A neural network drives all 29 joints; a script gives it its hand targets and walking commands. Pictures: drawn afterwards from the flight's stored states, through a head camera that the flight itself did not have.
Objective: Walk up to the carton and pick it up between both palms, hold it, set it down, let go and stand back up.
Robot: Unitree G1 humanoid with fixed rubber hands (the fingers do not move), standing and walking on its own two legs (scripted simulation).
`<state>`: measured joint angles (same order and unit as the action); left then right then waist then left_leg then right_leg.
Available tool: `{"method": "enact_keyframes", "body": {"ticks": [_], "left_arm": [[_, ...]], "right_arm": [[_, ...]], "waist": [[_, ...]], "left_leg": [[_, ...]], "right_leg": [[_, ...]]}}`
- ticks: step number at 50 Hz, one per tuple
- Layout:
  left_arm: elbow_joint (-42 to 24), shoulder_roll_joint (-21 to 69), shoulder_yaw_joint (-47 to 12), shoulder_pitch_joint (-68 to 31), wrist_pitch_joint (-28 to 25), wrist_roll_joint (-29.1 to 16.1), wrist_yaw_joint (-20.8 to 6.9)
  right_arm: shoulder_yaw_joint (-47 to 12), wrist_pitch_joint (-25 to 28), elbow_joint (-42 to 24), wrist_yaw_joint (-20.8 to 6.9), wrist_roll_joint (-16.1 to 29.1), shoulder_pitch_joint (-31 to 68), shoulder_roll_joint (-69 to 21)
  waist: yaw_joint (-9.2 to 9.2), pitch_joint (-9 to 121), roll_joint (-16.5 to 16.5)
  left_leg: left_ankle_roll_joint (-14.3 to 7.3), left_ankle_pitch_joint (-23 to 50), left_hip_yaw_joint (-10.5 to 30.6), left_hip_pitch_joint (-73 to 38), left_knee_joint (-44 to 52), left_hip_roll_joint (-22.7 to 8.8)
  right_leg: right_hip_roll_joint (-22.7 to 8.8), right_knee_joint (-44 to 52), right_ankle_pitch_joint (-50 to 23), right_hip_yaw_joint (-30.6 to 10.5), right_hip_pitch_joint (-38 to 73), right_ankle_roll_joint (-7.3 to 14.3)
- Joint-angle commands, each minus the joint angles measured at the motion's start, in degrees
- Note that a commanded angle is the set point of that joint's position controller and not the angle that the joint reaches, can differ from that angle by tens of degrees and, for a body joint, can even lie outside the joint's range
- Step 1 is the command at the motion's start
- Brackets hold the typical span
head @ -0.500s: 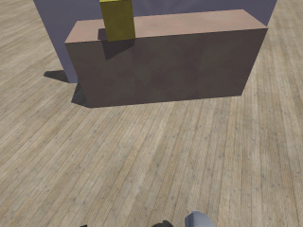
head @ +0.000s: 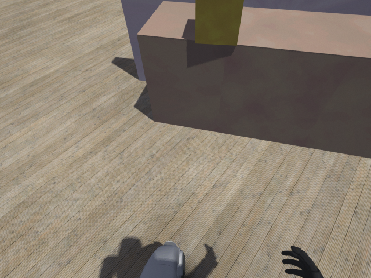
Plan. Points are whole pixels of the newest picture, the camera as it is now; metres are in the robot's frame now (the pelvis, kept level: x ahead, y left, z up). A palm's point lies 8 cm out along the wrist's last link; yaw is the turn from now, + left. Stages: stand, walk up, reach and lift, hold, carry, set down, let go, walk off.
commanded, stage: walk up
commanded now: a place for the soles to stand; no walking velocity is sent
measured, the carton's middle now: (219, 7) +1.21 +0.00 +0.04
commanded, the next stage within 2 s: none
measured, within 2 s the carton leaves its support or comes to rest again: neither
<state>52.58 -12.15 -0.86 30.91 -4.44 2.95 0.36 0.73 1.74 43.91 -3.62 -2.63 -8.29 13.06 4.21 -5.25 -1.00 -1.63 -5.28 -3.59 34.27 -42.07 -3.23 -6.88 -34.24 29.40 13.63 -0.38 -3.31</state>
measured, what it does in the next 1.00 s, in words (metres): walks ahead: left foot, then right foot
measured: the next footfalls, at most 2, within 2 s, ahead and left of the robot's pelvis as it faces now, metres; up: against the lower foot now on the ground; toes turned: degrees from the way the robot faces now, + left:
left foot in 0.04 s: +0.23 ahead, +0.11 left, +0.00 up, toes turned +5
right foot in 0.54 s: +0.40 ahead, -0.18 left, +0.00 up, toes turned -9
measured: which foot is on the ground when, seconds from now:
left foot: up 0.00-0.02, down 0.04-0.56, up 0.58-1.00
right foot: down 0.00-0.08, up 0.10-0.52, down 0.54-1.00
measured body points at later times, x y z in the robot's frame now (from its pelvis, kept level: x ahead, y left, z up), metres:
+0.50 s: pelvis +0.23 -0.02 +0.01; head +0.22 -0.02 +0.45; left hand +0.36 +0.21 -0.11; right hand +0.19 -0.27 -0.13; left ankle +0.19 +0.11 -0.71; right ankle +0.36 -0.17 -0.69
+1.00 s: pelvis +0.44 -0.02 +0.00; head +0.44 -0.01 +0.45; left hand +0.41 +0.24 -0.14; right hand +0.57 -0.26 -0.12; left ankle +0.58 +0.12 -0.70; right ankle +0.37 -0.17 -0.71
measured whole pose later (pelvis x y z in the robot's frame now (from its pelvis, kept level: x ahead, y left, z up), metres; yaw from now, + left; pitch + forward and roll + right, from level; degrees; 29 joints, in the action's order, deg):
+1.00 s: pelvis +0.44 -0.02 +0.00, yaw -1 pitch -4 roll -2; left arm 49.3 -13.3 1.3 27.6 -3.9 2.8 0.2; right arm 1.4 1.4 44.3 -3.2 -2.9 -12.0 13.7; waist 3.6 -3.8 -1.9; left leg -0.2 -10.5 -2.1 29.5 -42.6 -6.1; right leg -5.8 -38.4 27.1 6.7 -6.8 -3.3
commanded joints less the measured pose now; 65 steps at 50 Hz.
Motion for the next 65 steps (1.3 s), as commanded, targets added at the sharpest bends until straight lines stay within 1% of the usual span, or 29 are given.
{"method": "enact_keyframes", "body": {"ticks": [1, 2, 3, 4, 5, 7, 10, 13, 17, 23, 26, 27, 28, 29, 30, 32, 35, 40, 45, 47, 50, 51, 52, 53, 54, 56, 58, 61, 65], "left_arm": [[-4.0, -10.3, 1.9, 1.2, 1.2, 0.9, 0.1], [-3.9, -7.9, 1.0, 5.5, 1.6, 0.3, -0.3], [-5.7, -6.0, 0.2, 10.3, 2.3, -1.5, -0.8], [-7.4, -10.6, 1.7, 6.2, 3.3, -3.1, -0.8], [-9.1, -11.1, 2.0, 0.4, 3.3, -2.5, -1.1], [-10.5, -8.6, 1.7, -4.3, 2.1, -2.1, -1.3], [-9.8, -7.1, 2.3, -2.7, 1.8, -0.8, -1.4], [-9.5, -5.5, 2.7, -3.5, 2.5, -0.4, -2.0], [-11.7, -5.3, 2.8, -10.1, 2.5, -0.4, -2.9], [-13.3, -4.6, 3.3, -15.3, 1.1, -0.5, -3.4], [-11.2, -6.7, 5.0, -6.3, 0.1, -0.2, -2.0], [-9.9, -8.9, 6.4, 0.1, -0.2, -0.1, -1.2], [-10.7, -13.4, 7.2, 3.6, -0.2, 0.7, -0.5], [-11.7, -17.0, 8.0, 4.8, 0.8, -1.8, 0.4], [-12.0, -16.1, 7.7, 3.0, 1.2, -3.4, 1.0], [-13.3, -14.0, 6.4, 0.1, 0.7, -3.3, 1.4], [-13.1, -10.7, 5.2, -5.1, -0.5, -1.9, 1.2], [-11.0, -9.4, 4.6, -6.1, -1.9, -1.3, 1.2], [-9.5, -10.7, 4.7, -6.9, -1.9, -0.6, 0.4], [-9.0, -11.9, 4.9, -6.8, -1.2, -0.1, 0.1], [-7.9, -10.1, 3.7, -4.9, 0.5, 0.9, -0.5], [-7.3, -6.1, 2.1, -1.1, 1.0, 0.9, -0.9], [-8.4, -3.0, 1.0, 3.2, 1.6, -0.3, -1.5], [-10.0, -7.6, 2.8, 1.1, 2.8, -1.6, -1.1], [-10.8, -9.2, 2.9, -3.5, 3.2, -0.8, -1.0], [-10.9, -7.9, 2.7, -6.4, 2.4, -1.0, -1.2], [-10.1, -7.4, 3.0, -4.9, 2.0, -0.6, -1.1], [-9.5, -6.8, 3.4, -4.7, 2.3, -0.4, -1.4], [-11.3, -5.5, 3.0, -10.4, 2.6, -0.3, -2.2]], "right_arm": [[3.3, 1.8, 0.3, 1.8, -1.6, -15.2, 6.3], [4.4, 1.5, 0.9, 2.4, -2.0, -20.7, 8.8], [5.1, 1.4, -0.6, 3.3, -1.6, -22.1, 13.8], [6.3, 0.8, -2.0, 4.6, 1.9, -23.2, 15.3], [5.7, 0.6, -3.1, 5.6, 3.1, -20.4, 14.8], [4.5, 1.0, -3.9, 6.2, 2.4, -16.3, 12.5], [3.2, 2.6, -2.9, 4.8, 1.9, -11.6, 7.9], [2.9, 3.8, -2.2, 4.0, 1.6, -10.6, 6.7], [2.7, 4.2, 0.0, 4.0, 0.9, -12.7, 6.9], [3.0, 3.4, 1.8, 3.4, -0.2, -13.3, 10.3], [1.7, 1.9, 2.9, 2.9, -0.9, -14.7, 9.2], [0.2, 1.4, 3.3, 2.6, -1.1, -17.3, 5.9], [-1.5, 1.2, 2.4, 2.1, -0.8, -20.4, 1.9], [0.6, 0.1, 0.1, 2.0, 0.5, -20.6, 7.2], [1.0, -0.7, -0.4, 2.3, -0.3, -16.8, 9.6], [1.0, -0.2, -1.7, 2.4, -0.1, -11.3, 9.0], [1.1, 0.1, -1.2, 2.5, 0.1, -13.0, 7.5], [0.8, -0.6, -2.2, 1.3, -0.1, -9.5, 4.3], [0.9, 0.3, -3.1, 0.1, 0.0, -5.0, 2.6], [1.4, 0.7, -2.9, 0.2, -0.2, -5.0, 2.6], [3.9, 1.6, -0.5, 1.7, -0.5, -15.3, 6.3], [5.2, 1.8, 0.5, 2.3, -0.8, -20.9, 9.0], [5.6, 1.7, -1.2, 2.9, -0.8, -21.2, 13.6], [6.5, 0.7, -1.3, 4.0, 2.4, -22.1, 16.1], [5.8, 0.5, -1.9, 4.6, 3.7, -20.0, 14.9], [4.6, 0.8, -2.8, 5.0, 3.1, -16.9, 13.2], [3.6, 1.5, -2.7, 4.6, 2.5, -13.1, 10.2], [2.8, 2.5, -2.0, 4.0, 1.8, -11.9, 7.7], [2.5, 2.9, 0.3, 4.3, 1.1, -14.4, 7.3]], "waist": [[-9.31, 5.8, -1.7], [-10.57, 12.2, -6.4], [-9.15, 16.6, -13.6], [-12.25, 17.8, -8.9], [-11.23, 13.3, -6.6], [-9.72, 5.9, -5.7], [-4.97, 2.7, -7.4], [-3.8, 1.3, -5.8], [-4.88, -3.0, -5.9], [-5.61, -3.6, -6.1], [-1.5, -1.3, 0.3], [0.99, 2.5, 7.7], [0.97, 6.1, 19.0], [1.58, 4.8, 17.2], [1.29, 2.1, 11.4], [1.28, -1.0, 9.3], [-1.83, -0.3, 11.9], [-3.02, -1.3, 10.2], [-3.08, -1.7, 10.3], [-3.26, -1.7, 10.1], [-8.11, 1.3, 1.0], [-9.73, 5.5, -7.9], [-7.95, 8.3, -17.5], [-10.16, 7.5, -14.3], [-9.66, 2.9, -9.9], [-8.4, -1.7, -8.6], [-5.89, -2.2, -10.9], [-4.79, -0.6, -9.3], [-5.94, -2.2, -7.5]], "left_leg": [[-2.5, -1.6, -3.0, -30.1, 8.1, 5.2], [-3.5, -9.2, 6.6, -39.5, 5.1, -0.8], [-9.0, -18.0, 36.7, -47.9, 11.6, -16.9], [-12.7, -32.9, 53.0, -47.1, 24.8, -21.0], [-10.3, -36.4, 54.1, -42.1, 30.7, -20.4], [-7.3, -21.3, 39.4, -33.3, 28.2, -18.9], [-10.0, -17.4, 25.8, -19.7, 27.5, -15.0], [-11.8, -23.0, 20.9, -15.2, 28.9, -14.4], [-12.3, -29.3, 17.0, -14.8, 31.1, -15.1], [-10.3, -29.2, 7.2, -11.7, 26.6, -13.0], [-7.6, -25.1, 2.3, -7.5, 12.0, -10.0], [-5.1, -19.3, -1.9, -5.3, -3.1, -5.9], [-1.0, -25.5, -6.1, 0.6, -23.0, -0.4], [0.9, -31.7, -1.0, 7.9, -29.6, 3.5], [1.4, -28.7, 2.7, 9.6, -34.4, 0.0], [1.9, -24.1, 5.0, 11.8, -36.6, -1.6], [2.7, -22.8, 6.4, 5.7, -31.9, -3.2], [3.9, -14.7, 5.1, 5.7, -21.2, -4.2], [2.0, -3.9, 1.2, -5.5, -4.7, -2.8], [1.0, -3.9, -1.0, -12.1, -1.0, -1.3], [0.1, -5.8, -2.5, -29.5, 5.5, 2.8], [-0.7, -11.7, 5.0, -35.1, 8.0, -1.3], [-3.9, -26.9, 31.1, -36.2, 18.0, -15.8], [-8.6, -39.8, 47.4, -34.9, 30.3, -21.2], [-7.6, -42.8, 49.3, -31.4, 34.1, -21.7], [-5.8, -29.7, 35.7, -26.4, 30.3, -19.2], [-8.0, -26.4, 26.2, -19.1, 29.4, -16.2], [-10.2, -26.2, 21.2, -17.1, 29.3, -14.9], [-11.9, -27.1, 17.6, -18.8, 30.1, -15.8]], "right_leg": [[-6.3, -10.9, -29.7, -2.9, -11.6, 10.3], [-2.9, -24.3, -20.8, -2.3, -18.6, 8.9], [3.6, -39.4, 4.3, -6.0, -31.6, 5.8], [4.6, -45.2, 1.9, -11.7, -37.1, 4.6], [3.0, -46.7, -2.3, -15.4, -38.1, 4.8], [1.7, -47.3, -5.8, -17.1, -38.4, 4.6], [0.9, -41.5, -4.6, -17.7, -31.1, 4.2], [0.8, -35.6, -5.5, -17.5, -31.4, 3.0], [-0.6, -24.2, -13.0, -16.4, -36.5, 2.0], [2.0, -8.1, -19.9, -11.3, -23.9, 4.5], [6.4, -2.9, -16.8, -8.4, -8.3, 5.6], [5.4, -1.2, -12.7, -13.3, -1.2, 6.2], [-9.2, 7.0, 1.1, -37.2, 1.2, 8.2], [-18.0, 21.3, 14.7, -61.3, 1.3, 14.3], [-19.7, 24.9, 20.1, -65.8, -1.3, 16.0], [-17.3, 22.2, 5.8, -54.6, -3.6, 15.3], [-14.5, 19.0, -4.4, -40.3, -11.1, 16.8], [-13.2, 18.8, -12.2, -30.1, -13.1, 17.6], [-9.1, 15.8, -13.1, -18.4, -17.9, 14.4], [-9.8, 14.6, -12.5, -17.2, -19.5, 14.2], [-6.3, -1.6, -16.0, -13.4, -24.0, 11.3], [-1.5, -17.7, -15.2, -8.4, -26.3, 8.7], [4.9, -33.5, 2.2, -7.2, -33.5, 5.3], [6.1, -39.1, 5.5, -12.1, -38.1, 4.5], [4.2, -42.0, 1.9, -15.8, -39.7, 4.4], [2.1, -43.1, -3.4, -17.0, -40.3, 4.5], [1.1, -38.1, -3.2, -16.4, -35.2, 4.4], [1.5, -33.0, -4.9, -15.7, -32.5, 3.4], [0.6, -23.3, -9.9, -14.6, -36.2, 2.7]]}}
